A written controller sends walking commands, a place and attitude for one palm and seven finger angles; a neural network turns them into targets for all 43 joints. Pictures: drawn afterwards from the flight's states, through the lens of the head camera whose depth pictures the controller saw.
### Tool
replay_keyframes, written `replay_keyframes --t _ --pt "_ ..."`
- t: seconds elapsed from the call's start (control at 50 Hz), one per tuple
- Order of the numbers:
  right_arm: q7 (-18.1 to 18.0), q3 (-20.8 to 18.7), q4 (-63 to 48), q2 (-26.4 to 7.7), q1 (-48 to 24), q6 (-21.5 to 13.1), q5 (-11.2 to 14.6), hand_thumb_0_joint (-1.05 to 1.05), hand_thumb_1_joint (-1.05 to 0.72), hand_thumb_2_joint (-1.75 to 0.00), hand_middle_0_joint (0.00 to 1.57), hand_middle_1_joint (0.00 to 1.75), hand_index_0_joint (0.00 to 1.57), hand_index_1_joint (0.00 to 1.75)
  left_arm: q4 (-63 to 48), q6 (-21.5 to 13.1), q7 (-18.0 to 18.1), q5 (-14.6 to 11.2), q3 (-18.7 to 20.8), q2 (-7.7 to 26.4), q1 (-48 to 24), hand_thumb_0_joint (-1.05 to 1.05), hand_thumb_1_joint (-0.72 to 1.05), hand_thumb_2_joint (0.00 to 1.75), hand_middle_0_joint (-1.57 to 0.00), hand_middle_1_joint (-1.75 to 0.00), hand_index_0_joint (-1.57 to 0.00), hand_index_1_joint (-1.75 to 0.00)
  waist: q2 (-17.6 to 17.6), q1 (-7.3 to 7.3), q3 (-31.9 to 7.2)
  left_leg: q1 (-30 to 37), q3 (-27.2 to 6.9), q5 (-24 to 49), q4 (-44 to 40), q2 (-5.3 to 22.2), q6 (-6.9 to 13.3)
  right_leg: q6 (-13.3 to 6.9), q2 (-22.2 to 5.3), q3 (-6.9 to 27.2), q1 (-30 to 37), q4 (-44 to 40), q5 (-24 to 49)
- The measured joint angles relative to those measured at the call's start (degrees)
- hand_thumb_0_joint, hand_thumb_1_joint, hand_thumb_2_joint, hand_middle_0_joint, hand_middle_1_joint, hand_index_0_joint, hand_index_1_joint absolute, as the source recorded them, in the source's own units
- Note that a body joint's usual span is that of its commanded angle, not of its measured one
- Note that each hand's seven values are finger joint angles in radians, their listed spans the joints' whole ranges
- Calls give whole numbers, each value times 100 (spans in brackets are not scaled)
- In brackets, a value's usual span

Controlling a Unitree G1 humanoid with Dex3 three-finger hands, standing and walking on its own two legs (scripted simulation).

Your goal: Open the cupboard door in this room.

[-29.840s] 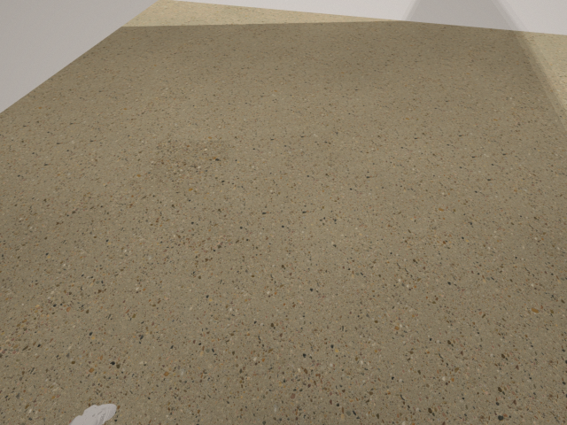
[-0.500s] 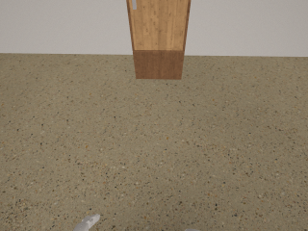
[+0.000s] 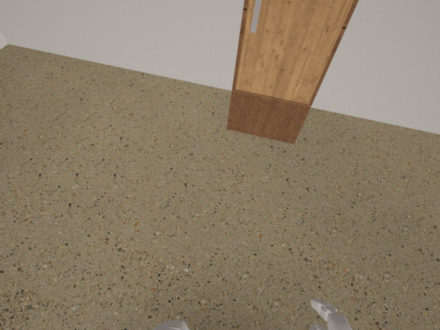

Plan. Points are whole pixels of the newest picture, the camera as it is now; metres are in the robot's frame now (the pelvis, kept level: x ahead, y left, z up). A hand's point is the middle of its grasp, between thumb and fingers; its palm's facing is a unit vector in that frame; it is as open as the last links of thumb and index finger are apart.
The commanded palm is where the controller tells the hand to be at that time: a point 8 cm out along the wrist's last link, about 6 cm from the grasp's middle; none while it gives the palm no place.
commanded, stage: stand and wait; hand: left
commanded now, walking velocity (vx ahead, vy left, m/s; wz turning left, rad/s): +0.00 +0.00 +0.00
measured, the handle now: (257, 10) +1.29 +0.01 +0.00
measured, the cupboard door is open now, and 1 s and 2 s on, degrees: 0 0 0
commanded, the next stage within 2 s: look at it before walking up in 0.72 s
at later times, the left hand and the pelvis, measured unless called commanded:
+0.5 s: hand out of the picture +0.12 +0.16 -0.16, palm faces +0.01 -0.97 -0.23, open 7.2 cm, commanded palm none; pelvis +0.08 -0.03 +0.01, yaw +0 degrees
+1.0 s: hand out of the picture +0.04 +0.08 -0.16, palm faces +0.07 -0.99 -0.13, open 7.4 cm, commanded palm none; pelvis +0.08 -0.05 +0.01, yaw +0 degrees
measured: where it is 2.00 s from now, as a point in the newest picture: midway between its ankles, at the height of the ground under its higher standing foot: outside the picture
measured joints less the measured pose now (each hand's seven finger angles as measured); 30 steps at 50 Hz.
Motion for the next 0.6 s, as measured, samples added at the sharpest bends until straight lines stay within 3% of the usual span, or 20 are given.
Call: replay_keyframes --t 0.08,0.14,0.3,0.32,0.36,0.44,0.6 --pt "-135 -99 159 150 346 -42 151 -2 -93 -89 20 30 20 30 -239 34 19 14 40 35 -412 0 91 90 -20 -30 -20 -30 -19 -117 -98 420 39 154 -597 -129 60 96 -87 125 -663 -81 599" --pt "-174 -151 213 36 515 -5 89 -5 -96 -89 20 30 20 30 -400 83 55 37 71 50 -658 0 91 90 -20 -30 -20 -30 -38 -236 -244 609 65 171 -829 -220 74 157 -112 195 -809 -490 951" --pt "-172 -100 663 -3 1096 232 11 -2 -94 -89 20 30 20 30 -544 101 103 38 31 242 -1039 1 93 90 -19 -30 -20 -30 -16 -388 -419 802 79 -207 -575 -327 -58 138 30 76 241 -2755 1427" --pt "-167 -89 724 12 1164 255 21 -1 -93 -89 20 30 20 30 -540 63 107 37 10 246 -1034 0 93 90 -19 -30 -20 -30 -24 -379 -434 778 115 -304 -450 -344 -94 32 33 86 420 -3076 1522" --pt "-152 -75 847 -22 1229 316 42 -1 -93 -89 20 30 20 30 -446 19 113 22 -55 129 -1041 0 92 90 -19 -30 -20 -30 204 -440 -406 824 87 -342 -393 -224 -178 -114 154 47 519 -3153 1442" --pt "-119 14 996 88 1469 337 27 0 -92 -89 20 30 20 30 -338 -4 124 -38 -93 94 -958 0 93 90 -20 -30 -20 -30 285 -576 -469 1000 31 -250 -765 -206 -248 -163 210 -15 633 -3360 1464" --pt "-146 113 1258 315 1750 292 49 1 -91 -89 20 30 20 30 -237 11 196 -83 -110 64 -797 0 94 90 -20 -30 -20 -30 273 -518 -434 1211 -49 -110 -1111 -98 -376 -267 354 -118 873 -3714 1557"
